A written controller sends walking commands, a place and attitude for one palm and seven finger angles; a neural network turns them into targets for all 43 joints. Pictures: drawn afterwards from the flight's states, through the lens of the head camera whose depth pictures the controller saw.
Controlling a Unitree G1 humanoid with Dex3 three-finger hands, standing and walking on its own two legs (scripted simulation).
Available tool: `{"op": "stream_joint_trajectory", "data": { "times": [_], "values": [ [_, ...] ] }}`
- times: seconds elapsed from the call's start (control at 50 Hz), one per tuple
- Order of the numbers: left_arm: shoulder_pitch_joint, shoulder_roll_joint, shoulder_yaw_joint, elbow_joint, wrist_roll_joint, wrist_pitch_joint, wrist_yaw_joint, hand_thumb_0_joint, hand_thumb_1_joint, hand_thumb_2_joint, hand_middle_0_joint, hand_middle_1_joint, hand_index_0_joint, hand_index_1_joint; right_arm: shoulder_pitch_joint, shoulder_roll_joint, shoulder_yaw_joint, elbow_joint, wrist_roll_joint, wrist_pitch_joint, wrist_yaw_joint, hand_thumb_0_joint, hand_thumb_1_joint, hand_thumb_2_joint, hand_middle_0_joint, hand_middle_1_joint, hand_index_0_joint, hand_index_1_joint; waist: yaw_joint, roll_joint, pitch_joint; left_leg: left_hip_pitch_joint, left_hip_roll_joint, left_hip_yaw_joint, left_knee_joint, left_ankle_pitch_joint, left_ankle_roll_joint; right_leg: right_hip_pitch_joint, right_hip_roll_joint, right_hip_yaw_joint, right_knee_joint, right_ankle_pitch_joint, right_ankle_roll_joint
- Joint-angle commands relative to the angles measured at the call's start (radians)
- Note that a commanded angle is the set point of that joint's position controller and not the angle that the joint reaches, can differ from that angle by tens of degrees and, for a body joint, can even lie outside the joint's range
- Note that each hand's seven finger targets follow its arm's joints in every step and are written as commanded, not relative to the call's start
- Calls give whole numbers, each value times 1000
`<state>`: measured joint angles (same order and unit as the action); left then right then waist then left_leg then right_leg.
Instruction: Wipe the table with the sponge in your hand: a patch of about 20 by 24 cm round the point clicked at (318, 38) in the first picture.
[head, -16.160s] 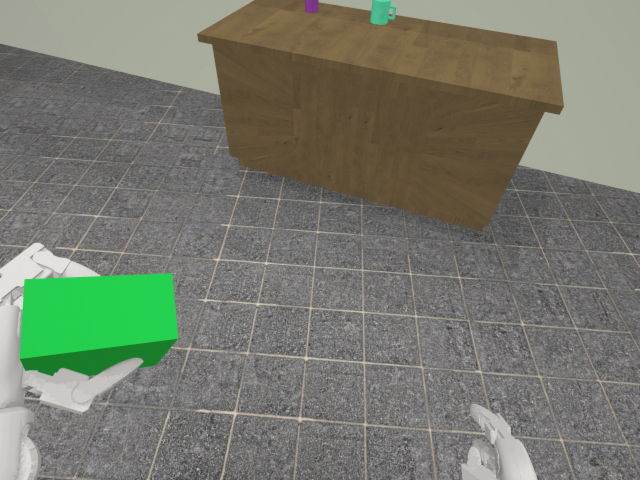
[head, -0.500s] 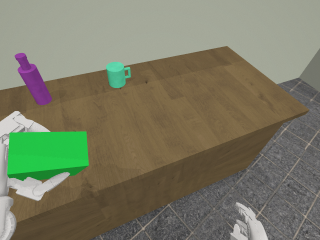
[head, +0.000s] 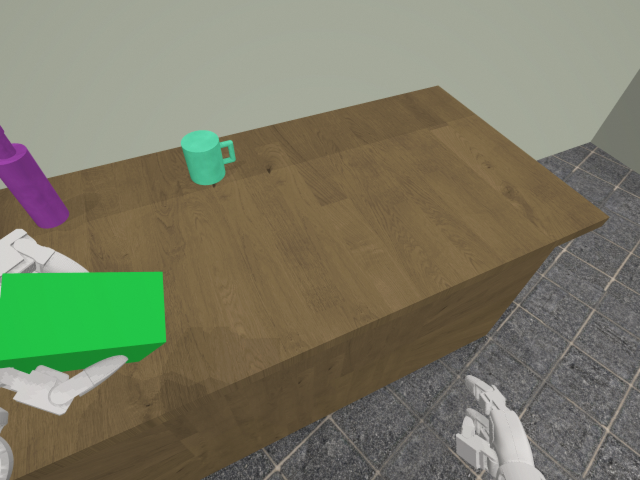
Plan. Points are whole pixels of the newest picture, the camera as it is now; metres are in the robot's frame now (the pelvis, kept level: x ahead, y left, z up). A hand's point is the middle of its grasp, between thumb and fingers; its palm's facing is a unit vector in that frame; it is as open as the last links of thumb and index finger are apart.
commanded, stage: shuffle to correct the standing spot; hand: left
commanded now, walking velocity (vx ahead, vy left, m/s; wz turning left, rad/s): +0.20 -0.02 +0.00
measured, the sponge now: (105, 324) +0.23 +0.21 +0.15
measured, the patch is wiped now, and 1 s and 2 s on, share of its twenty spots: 0.00 0.00 0.00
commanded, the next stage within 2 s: come to a stop and stand still in 0.34 s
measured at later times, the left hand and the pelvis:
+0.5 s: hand (15, 349) +0.20 +0.26 +0.17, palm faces +0.37 -0.83 -0.42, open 10.1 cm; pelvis -0.01 +0.02 +0.00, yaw +1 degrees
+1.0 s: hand out of the picture +0.18 +0.30 +0.17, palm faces +0.40 -0.79 -0.47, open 10.1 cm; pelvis -0.03 +0.03 +0.01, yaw +2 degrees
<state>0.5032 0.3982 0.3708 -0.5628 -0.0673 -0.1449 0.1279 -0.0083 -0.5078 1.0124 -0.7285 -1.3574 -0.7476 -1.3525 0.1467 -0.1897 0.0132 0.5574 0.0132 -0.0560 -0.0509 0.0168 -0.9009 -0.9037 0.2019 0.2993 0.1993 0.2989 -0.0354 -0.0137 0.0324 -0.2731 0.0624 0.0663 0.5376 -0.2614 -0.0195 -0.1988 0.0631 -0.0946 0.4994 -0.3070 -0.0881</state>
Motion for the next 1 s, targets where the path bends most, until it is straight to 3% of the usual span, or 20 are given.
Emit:
{"op": "stream_joint_trajectory", "data": {
  "times": [0.0, 0.1, 0.2, 0.22, 0.32, 0.38, 0.5, 0.6, 0.62, 0.7, 0.72, 0.74, 0.82, 0.84, 0.92, 0.94, 0.96, 0.98],
  "values": [
    [40, 136, 136, -124, -17, -42, 15, 0, 100, 1300, -1200, -1600, -1200, -1600, -41, -104, -43, -141, 8, -18, -9, 0, -900, -900, 200, 300, 200, 300, 15, 4, -185, 54, 31, -48, 20, 275, 56, 88, -187, 177, -73, 536, 21],
    [-42, 128, 96, -130, -8, -32, 14, 0, 100, 1300, -1200, -1600, -1200, -1600, -56, -110, -40, -140, 5, -15, -14, 0, -900, -900, 200, 300, 200, 300, 17, -5, -154, 82, 27, -53, -5, 223, 65, 36, -185, 184, -84, 492, 38],
    [-144, 137, 66, -201, 9, -42, 23, 0, 100, 1300, -1200, -1600, -1200, -1600, -73, -116, -38, -138, -1, -32, -19, 0, -900, -900, 200, 300, 200, 300, 26, 63, -115, 59, 38, -98, -59, 133, 78, 17, -167, 178, -107, 301, 35],
    [-159, 163, 79, -236, 8, -45, 24, 0, 100, 1300, -1200, -1600, -1200, -1600, -78, -120, -39, -136, 1, -35, -22, 0, -900, -900, 200, 300, 200, 300, 24, 87, -101, 67, 38, -103, -72, 114, 79, 0, -165, 174, -113, 275, 33],
    [-75, 157, 101, -205, 7, -49, 25, 0, 100, 1300, -1200, -1600, -1200, -1600, -57, -119, -40, -137, -1, -39, -21, 0, -900, -900, 200, 300, 200, 300, 26, 104, -111, 46, 53, -143, -115, 67, 80, 18, -143, 152, -114, 198, 26],
    [-34, 131, 100, -144, 6, -44, 21, 0, 100, 1300, -1200, -1600, -1200, -1600, -45, -114, -37, -139, -2, -33, -20, 0, -900, -900, 200, 300, 200, 300, 26, 85, -117, 12, 62, -147, -128, 19, 80, 33, -135, 145, -117, 160, 28],
    [-47, 121, 82, -127, 5, -35, 13, 0, 100, 1300, -1200, -1600, -1200, -1600, -39, -119, -33, -134, -5, -41, -21, 0, -900, -900, 200, 300, 200, 300, 24, 45, -134, 34, 66, -144, -129, 120, 69, 38, -138, 141, -118, 254, 41],
    [-106, 127, 61, -172, 9, -35, 19, 0, 100, 1300, -1200, -1600, -1200, -1600, -49, -123, -29, -126, -10, -61, -22, 0, -900, -900, 200, 300, 200, 300, 30, 48, -148, 58, 55, -135, -125, 197, 55, 62, -153, 149, -139, 326, 51],
    [-117, 152, 74, -211, 8, -39, 21, 0, 100, 1300, -1200, -1600, -1200, -1600, -58, -123, -29, -125, -8, -66, -24, 0, -900, -900, 200, 300, 200, 300, 29, 80, -153, 74, 52, -134, -132, 215, 53, 62, -153, 145, -140, 337, 52],
    [-70, 139, 76, -192, 7, -38, 26, 0, 100, 1300, -1200, -1600, -1200, -1600, -51, -121, -29, -127, -13, -67, -19, 0, -900, -900, 200, 300, 200, 300, 36, 91, -151, 48, 50, -139, -151, 161, 46, 83, -155, 144, -162, 283, 53],
    [-42, 163, 98, -192, 4, -37, 27, 0, 100, 1300, -1200, -1600, -1200, -1600, -58, -121, -30, -125, -11, -67, -22, 0, -900, -900, 200, 300, 200, 300, 35, 95, -146, 57, 48, -139, -156, 154, 46, 76, -155, 144, -176, 285, 55],
    [-36, 133, 76, -175, 2, -37, 25, 0, 100, 1300, -1200, -1600, -1200, -1600, -50, -121, -26, -126, -14, -63, -19, 0, -900, -900, 200, 300, 200, 300, 33, 87, -135, 39, 48, -142, -163, 131, 43, 76, -154, 134, -180, 255, 56],
    [-18, 138, 86, -145, 0, -31, 26, 0, 100, 1300, -1200, -1600, -1200, -1600, -54, -124, -32, -126, -9, -61, -23, 0, -900, -900, 200, 300, 200, 300, 32, 78, -123, 46, 50, -146, -179, 91, 39, 54, -151, 143, -208, 227, 58],
    [-24, 116, 68, -138, 1, -30, 24, 0, 100, 1300, -1200, -1600, -1200, -1600, -47, -126, -28, -127, -12, -59, -22, 0, -900, -900, 200, 300, 200, 300, 31, 69, -126, 35, 52, -149, -187, 85, 39, 62, -149, 134, -203, 216, 60],
    [-59, 133, 67, -151, 5, -25, 27, 0, 100, 1300, -1200, -1600, -1200, -1600, -61, -127, -30, -129, -9, -66, -30, 0, -900, -900, 200, 300, 200, 300, 32, 59, -120, 42, 51, -152, -199, 66, 39, 57, -146, 137, -221, 208, 66],
    [-1097, 885, 615, -310, 150, -121, 15, 0, 100, 1300, -1200, -1600, -1200, -1600, 92, -167, -68, -113, -26, -114, -24, 0, -900, -900, 200, 300, 200, 300, 59, -112, 79, -75, 52, -25, -29, 80, 53, -151, -174, 186, -313, 211, 186],
    [-560, 311, 234, 239, 64, -92, -26, 0, 100, 1300, -1200, -1600, -1200, -1600, 20, -58, -21, -63, -15, -102, -17, 0, -900, -900, 200, 300, 200, 300, 56, -95, -150, 65, -49, -62, -21, 135, 55, -88, -212, 218, -236, 160, 76],
    [-323, 231, 176, 181, 31, -103, -23, 0, 100, 1300, -1200, -1600, -1200, -1600, 10, -107, -54, -116, -8, -117, -11, 0, -900, -900, 200, 300, 200, 300, 102, -46, -74, 69, -17, -62, -31, 109, 40, -87, -202, 288, -285, 182, 96]
  ]
}}
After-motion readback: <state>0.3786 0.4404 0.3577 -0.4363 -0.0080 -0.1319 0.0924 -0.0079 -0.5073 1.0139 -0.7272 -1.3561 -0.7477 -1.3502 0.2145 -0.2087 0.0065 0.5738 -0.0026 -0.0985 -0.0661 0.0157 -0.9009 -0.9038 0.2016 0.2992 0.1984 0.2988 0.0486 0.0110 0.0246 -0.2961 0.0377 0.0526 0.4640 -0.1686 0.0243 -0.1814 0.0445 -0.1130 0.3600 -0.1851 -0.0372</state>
